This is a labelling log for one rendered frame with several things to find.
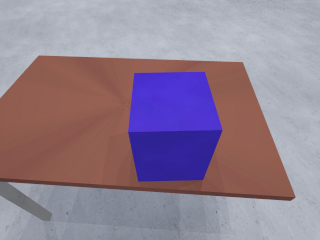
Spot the table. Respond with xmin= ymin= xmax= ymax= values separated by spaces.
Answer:
xmin=0 ymin=55 xmax=296 ymax=221

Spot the carton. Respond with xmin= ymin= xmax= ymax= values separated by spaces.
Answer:
xmin=128 ymin=72 xmax=223 ymax=182

